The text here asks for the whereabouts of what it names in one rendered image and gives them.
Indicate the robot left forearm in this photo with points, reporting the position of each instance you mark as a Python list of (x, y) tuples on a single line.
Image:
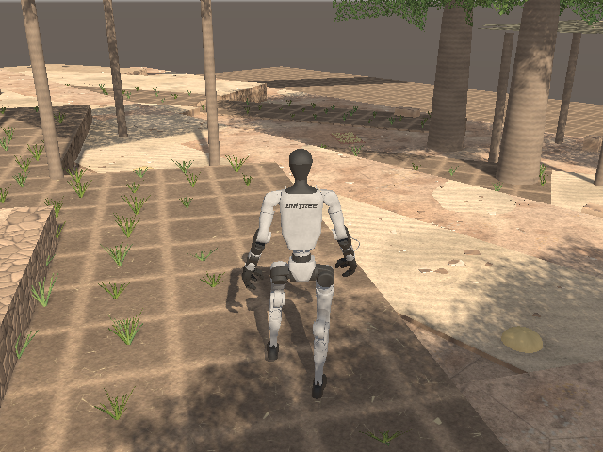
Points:
[(255, 253)]

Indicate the left robot hand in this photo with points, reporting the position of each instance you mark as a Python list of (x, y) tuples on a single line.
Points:
[(247, 276)]

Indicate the right robot thigh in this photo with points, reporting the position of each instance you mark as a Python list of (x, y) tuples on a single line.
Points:
[(324, 294)]

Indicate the left robot thigh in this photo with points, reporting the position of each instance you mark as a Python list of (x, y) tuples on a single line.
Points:
[(279, 275)]

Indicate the robot left upper arm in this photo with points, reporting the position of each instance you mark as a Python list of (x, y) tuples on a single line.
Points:
[(266, 215)]

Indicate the robot right upper arm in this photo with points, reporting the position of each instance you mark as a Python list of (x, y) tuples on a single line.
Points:
[(330, 198)]

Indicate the robot right forearm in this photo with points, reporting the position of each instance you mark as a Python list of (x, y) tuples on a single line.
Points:
[(346, 247)]

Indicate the robot thigh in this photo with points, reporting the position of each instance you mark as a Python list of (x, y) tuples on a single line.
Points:
[(279, 275), (324, 294)]

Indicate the right robot hand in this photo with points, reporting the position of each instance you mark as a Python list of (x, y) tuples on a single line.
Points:
[(344, 263)]

